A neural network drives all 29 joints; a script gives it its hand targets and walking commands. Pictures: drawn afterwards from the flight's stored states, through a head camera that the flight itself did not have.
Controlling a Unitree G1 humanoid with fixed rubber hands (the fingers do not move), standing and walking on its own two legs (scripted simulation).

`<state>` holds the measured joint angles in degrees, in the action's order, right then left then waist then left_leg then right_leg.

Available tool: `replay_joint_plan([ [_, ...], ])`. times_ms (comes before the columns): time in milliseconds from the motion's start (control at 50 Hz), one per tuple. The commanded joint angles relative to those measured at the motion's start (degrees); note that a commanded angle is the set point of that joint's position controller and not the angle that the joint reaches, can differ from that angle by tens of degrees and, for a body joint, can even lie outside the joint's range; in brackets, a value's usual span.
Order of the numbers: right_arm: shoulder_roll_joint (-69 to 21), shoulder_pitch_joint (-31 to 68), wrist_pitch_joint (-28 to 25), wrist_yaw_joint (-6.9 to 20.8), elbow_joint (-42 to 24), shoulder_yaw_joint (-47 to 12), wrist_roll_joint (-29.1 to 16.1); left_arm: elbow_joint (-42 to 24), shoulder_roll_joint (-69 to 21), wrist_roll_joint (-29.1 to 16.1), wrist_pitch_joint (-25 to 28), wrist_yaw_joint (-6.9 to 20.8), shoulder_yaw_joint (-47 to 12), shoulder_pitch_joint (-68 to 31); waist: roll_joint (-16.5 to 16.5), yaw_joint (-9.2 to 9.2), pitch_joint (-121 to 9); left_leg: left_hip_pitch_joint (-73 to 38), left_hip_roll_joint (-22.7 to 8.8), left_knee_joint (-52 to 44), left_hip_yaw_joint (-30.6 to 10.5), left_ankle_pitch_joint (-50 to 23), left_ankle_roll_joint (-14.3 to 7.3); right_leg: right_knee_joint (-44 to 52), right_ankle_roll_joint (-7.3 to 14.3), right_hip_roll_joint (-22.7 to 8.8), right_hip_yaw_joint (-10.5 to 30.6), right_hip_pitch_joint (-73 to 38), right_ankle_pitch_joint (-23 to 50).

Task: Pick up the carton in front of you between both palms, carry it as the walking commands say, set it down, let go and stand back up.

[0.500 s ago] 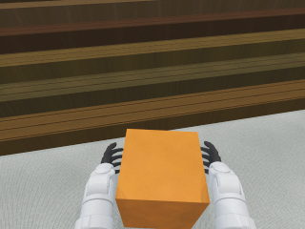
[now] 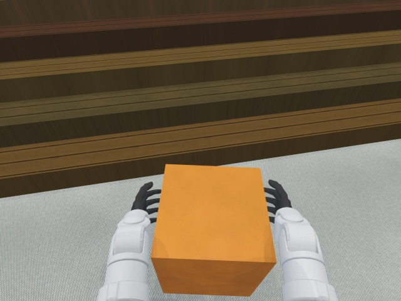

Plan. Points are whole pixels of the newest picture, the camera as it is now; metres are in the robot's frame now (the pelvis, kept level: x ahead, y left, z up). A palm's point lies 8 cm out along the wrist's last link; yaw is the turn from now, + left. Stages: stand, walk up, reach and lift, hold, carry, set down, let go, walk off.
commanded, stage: reach and lift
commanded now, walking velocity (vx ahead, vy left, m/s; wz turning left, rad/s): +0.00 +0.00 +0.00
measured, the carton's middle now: (209, 233) +0.29 +0.00 -0.05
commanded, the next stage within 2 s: hold in 0.40 s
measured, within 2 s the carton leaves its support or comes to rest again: neither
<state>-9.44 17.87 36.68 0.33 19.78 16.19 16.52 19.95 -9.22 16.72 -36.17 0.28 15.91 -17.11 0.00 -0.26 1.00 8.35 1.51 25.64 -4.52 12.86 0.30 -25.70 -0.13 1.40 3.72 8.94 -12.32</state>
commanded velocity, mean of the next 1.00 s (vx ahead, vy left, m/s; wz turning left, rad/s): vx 0.11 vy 0.00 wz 0.00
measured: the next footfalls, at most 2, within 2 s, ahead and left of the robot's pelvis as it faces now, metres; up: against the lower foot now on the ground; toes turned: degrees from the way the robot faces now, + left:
right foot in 1.28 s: +0.18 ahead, -0.09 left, +0.00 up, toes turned -8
left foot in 1.62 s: +0.46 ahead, +0.14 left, +0.00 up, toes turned +13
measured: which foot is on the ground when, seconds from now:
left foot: down 0.00-1.00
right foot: down 0.00-1.00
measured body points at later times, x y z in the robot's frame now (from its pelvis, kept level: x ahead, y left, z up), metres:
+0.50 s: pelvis +0.01 +0.00 +0.00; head -0.03 +0.01 +0.45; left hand +0.30 +0.15 +0.04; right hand +0.30 -0.15 +0.04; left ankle +0.02 +0.12 -0.74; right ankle +0.02 -0.12 -0.74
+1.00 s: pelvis +0.01 +0.00 +0.00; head -0.03 +0.00 +0.44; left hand +0.31 +0.16 +0.06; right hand +0.32 -0.15 +0.06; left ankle +0.01 +0.13 -0.74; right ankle +0.02 -0.12 -0.74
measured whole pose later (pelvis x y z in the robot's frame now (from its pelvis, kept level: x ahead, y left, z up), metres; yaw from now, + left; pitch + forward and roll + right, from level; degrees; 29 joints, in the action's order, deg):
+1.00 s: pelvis +0.01 +0.00 +0.00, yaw +1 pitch +0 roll +0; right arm -7.8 14.2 48.3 -1.2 5.7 10.8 11.6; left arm 6.1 -8.0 12.4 -48.0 -1.5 9.8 -13.7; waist 0.3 -0.5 -7.0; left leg 15.8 0.5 32.9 -3.0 21.9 0.2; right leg -29.9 0.4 0.8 1.8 14.7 -16.7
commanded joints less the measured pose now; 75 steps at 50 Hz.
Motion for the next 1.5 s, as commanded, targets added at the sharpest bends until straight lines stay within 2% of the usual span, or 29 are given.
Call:
replay_joint_plan([
  [0, -55.12, 26.60, -1.12, 13.44, -1.13, -32.40, -13.85, -2.96, -54.38, -14.46, 1.36, 13.93, -32.50, -29.84, -0.09, -0.07, -17.33, -3.33, 3.70, -4.08, 0.09, -10.57, -0.22, 3.44, -0.30, 3.12, 0.78, -7.57, 12.55],
  [180, -53.46, 23.76, -0.09, 13.37, -4.90, -33.77, -14.64, -6.43, -54.35, -15.51, -0.03, 13.16, -34.14, -26.23, 0.34, -0.15, -16.67, -5.85, 3.65, -4.95, -0.49, -14.75, 0.30, 4.21, -0.17, 3.68, 0.80, -8.22, 14.91],
  [380, -52.36, 24.42, 0.99, 13.43, -7.04, -34.66, -15.11, -8.39, -54.31, -16.09, -1.36, 12.67, -35.13, -26.31, 0.55, -0.07, -15.57, -6.59, 3.33, -5.50, -0.72, -13.66, 0.36, 4.66, 0.06, 3.88, 0.68, -7.87, 12.70],
  [480, -52.92, 22.12, 3.17, 12.73, -12.76, -38.75, -17.57, -14.12, -53.26, -18.27, -3.38, 12.39, -38.63, -24.08, 0.16, 0.33, -18.13, -8.97, 3.40, -6.11, -1.03, -17.82, 0.20, 5.34, -0.36, 3.75, 1.14, -10.72, 17.68],
  [620, -50.56, 22.08, 5.62, 12.17, -9.91, -34.59, -15.40, -11.87, -49.54, -16.03, -5.75, 12.58, -34.80, -24.87, 0.09, 0.21, -8.87, -5.18, 3.12, -7.90, -0.18, -5.40, -0.36, 7.08, 0.06, 3.17, 0.80, -7.41, 5.87],
  [780, -53.40, 27.93, 4.91, 12.71, -9.11, -35.63, -16.17, -11.17, -51.31, -16.88, -4.72, 13.56, -35.65, -31.18, -0.06, 0.28, -12.42, -4.23, 3.01, -6.57, 0.10, -2.84, -0.74, 5.89, 0.09, 2.84, 0.78, -8.10, 3.88],
  [800, -52.64, 29.15, 5.20, 12.73, -8.60, -35.58, -16.58, -11.28, -50.59, -17.66, -5.17, 13.61, -36.27, -33.05, 1.44, -0.04, -14.82, 2.17, -6.07, -4.26, -0.88, 8.19, -0.98, 3.09, 0.43, -6.18, 0.72, -1.52, -7.66],
  [840, -52.97, 30.14, 5.57, 12.40, -10.67, -37.27, -17.95, -12.90, -50.29, -18.29, -5.53, 13.24, -37.38, -33.04, 0.51, 0.26, -13.00, 7.05, -5.14, -5.89, -2.56, 28.71, -1.37, 5.10, 1.00, -4.89, 1.68, 3.80, -28.49],
  [860, -53.01, 30.78, 5.88, 12.15, -11.79, -38.34, -18.71, -14.21, -50.40, -18.81, -5.80, 12.99, -38.19, -33.60, 0.15, 0.19, -12.66, 8.53, -5.13, -5.02, -2.20, 29.17, -1.29, 4.38, 1.09, -4.84, 1.39, 4.50, -28.97],
  [920, -52.19, 29.78, 8.08, 11.23, -15.57, -41.67, -20.95, -17.45, -50.12, -20.98, -7.85, 12.01, -41.33, -32.18, -1.19, 0.44, -19.26, 7.32, -4.13, 1.33, 0.84, 16.22, -1.16, 3.76, 2.48, -6.82, 2.83, 2.56, -19.29],
  [1000, -50.14, 29.74, 14.54, 10.33, -20.56, -45.91, -25.40, -22.99, -46.72, -24.06, -14.26, 10.27, -44.25, -30.99, -8.94, 0.55, -16.71, 13.04, -0.37, 7.25, 7.74, 13.22, -0.16, 10.51, 6.77, -13.67, 13.00, 3.79, -28.91],
  [1040, -48.97, 30.49, 17.90, 9.91, -22.00, -46.81, -27.53, -25.53, -44.86, -25.78, -18.07, 9.62, -45.25, -31.47, -7.33, 0.59, -15.89, 8.20, -0.70, 1.17, 8.35, 11.53, -0.60, 7.84, 5.97, -12.14, 8.77, 7.97, -26.22],
  [1060, -49.04, 29.91, 19.62, 9.61, -22.81, -47.61, -28.84, -26.95, -44.72, -27.21, -19.98, 9.39, -46.21, -31.19, -3.79, 0.62, -16.02, 3.38, -2.77, -2.12, 5.49, 11.78, -1.10, 3.33, 4.44, -9.41, 3.88, 11.47, -22.51],
  [1080, -48.60, 28.62, 21.18, 9.25, -23.66, -48.03, -29.68, -28.79, -45.30, -28.78, -21.74, 9.28, -47.26, -31.66, 4.20, 0.12, -16.07, -1.73, -9.08, -6.71, -3.96, 16.19, -3.16, -6.29, 2.52, -6.05, -2.16, 17.32, -17.79],
  [1100, -48.25, 26.26, 22.62, 8.79, -24.14, -48.00, -29.83, -30.49, -46.36, -30.41, -23.47, 9.30, -48.04, -32.21, 14.31, -0.68, -16.15, -8.13, -16.76, -11.00, -16.50, 16.83, -6.89, -17.44, 0.47, -2.50, -8.24, 25.71, -13.82],
  [1120, -47.89, 24.94, 23.77, 8.24, -25.86, -47.75, -29.64, -32.00, -47.24, -32.23, -24.90, 9.54, -49.01, -33.04, 16.51, -1.19, -13.00, -12.25, -20.72, -12.03, -23.02, 9.90, -10.67, -17.65, 0.05, -2.40, -9.49, 33.85, -17.35],
  [1140, -48.06, 24.86, 24.98, 7.71, -29.17, -48.23, -30.03, -32.97, -48.34, -34.03, -26.06, 9.76, -50.00, -32.92, 12.56, -1.61, -12.18, -13.95, -21.23, -10.90, -22.60, 1.87, -12.17, -17.15, 0.26, -3.19, -8.86, 35.66, -19.67],
  [1160, -47.99, 25.30, 26.09, 7.23, -32.54, -48.83, -30.62, -33.87, -49.45, -35.54, -26.97, 9.93, -50.60, -32.15, 9.44, -1.72, -14.06, -15.06, -20.67, -9.37, -18.97, -4.17, -11.88, -14.76, 0.32, -3.31, -8.99, 33.95, -19.37],
  [1220, -49.33, 24.84, 28.95, 6.74, -39.98, -50.41, -32.51, -36.54, -50.62, -36.50, -29.30, 9.84, -50.04, -27.31, 8.94, -1.15, -19.59, -10.61, -15.27, -5.84, -4.77, -6.96, -7.38, -2.84, -0.24, -0.14, -14.22, 18.70, -7.56],
  [1240, -50.10, 23.74, 29.78, 6.96, -41.08, -50.60, -33.01, -37.39, -50.39, -35.98, -29.98, 9.61, -49.53, -25.06, 8.07, -0.43, -21.26, -4.65, -13.00, -2.95, 0.34, -5.33, -5.61, 2.31, -0.38, 0.69, -16.20, 7.81, -2.62],
  [1260, -50.18, 21.41, 30.50, 7.25, -41.63, -50.59, -33.18, -38.68, -50.09, -35.28, -30.64, 9.35, -49.14, -23.57, 5.55, -0.19, -23.34, 3.84, -11.13, 1.69, 4.25, -5.12, -4.00, 4.37, 0.15, -0.46, -15.22, -5.74, 0.17],
  [1280, -49.68, 20.40, 31.25, 7.65, -42.43, -50.64, -33.37, -39.42, -49.55, -34.25, -31.28, 8.95, -48.59, -20.70, -1.12, 1.08, -25.79, 14.73, -8.16, 12.33, 8.92, -2.32, -1.84, 7.91, 3.12, -8.50, -3.84, -18.22, -6.44],
  [1300, -49.58, 20.82, 32.23, 8.21, -44.12, -51.15, -33.98, -40.15, -48.03, -32.47, -31.48, 8.41, -47.85, -18.41, -15.05, 1.73, -25.22, 30.08, -3.65, 25.07, 12.98, 7.54, 0.32, 10.57, 9.31, -22.27, 17.03, -26.13, -6.42],
  [1320, -48.80, 22.81, 32.91, 8.71, -44.58, -51.73, -34.88, -41.61, -47.00, -31.13, -31.80, 7.83, -47.61, -19.02, -15.66, 1.99, -22.40, 38.69, -2.84, 30.18, 9.47, 17.77, -0.56, 10.69, 14.44, -26.69, 24.44, -28.05, 2.56],
  [1340, -48.70, 24.60, 33.26, 9.03, -43.59, -51.74, -35.79, -43.17, -47.36, -31.32, -32.35, 7.49, -47.86, -22.16, -9.15, 2.10, -20.68, 41.65, -5.30, 34.96, 7.51, 19.10, -0.93, 9.85, 15.60, -27.42, 22.42, -26.74, 8.53],
  [1360, -48.35, 24.05, 33.60, 9.15, -42.67, -51.27, -36.56, -44.20, -47.84, -32.23, -32.97, 7.23, -48.31, -23.27, -4.22, 2.00, -20.74, 42.02, -6.91, 36.21, 6.98, 18.21, -1.18, 9.83, 14.48, -26.16, 18.26, -25.39, 9.92],
  [1380, -48.42, 23.58, 33.82, 9.16, -42.26, -51.08, -37.05, -45.36, -47.52, -32.92, -33.32, 7.11, -48.73, -24.31, -2.32, 1.95, -20.18, 41.43, -7.94, 33.05, 7.01, 16.24, -1.19, 11.55, 12.55, -24.94, 14.27, -23.38, 7.04],
  [1420, -48.70, 22.86, 34.06, 8.80, -41.27, -50.51, -36.70, -46.35, -47.29, -34.29, -34.05, 7.34, -49.34, -25.52, -4.09, 1.67, -19.15, 35.92, -7.18, 23.57, 9.47, 10.45, -0.27, 13.06, 9.22, -20.36, 4.81, -19.04, 7.90],
  [1480, -48.85, 20.03, 34.26, 7.73, -40.11, -49.37, -34.36, -45.19, -46.81, -35.69, -34.93, 8.35, -49.63, -24.21, -7.51, 1.64, -17.89, 27.31, -4.37, 12.05, 14.07, 2.88, 0.21, 12.30, 7.50, -16.69, -4.13, -14.35, 12.91],
])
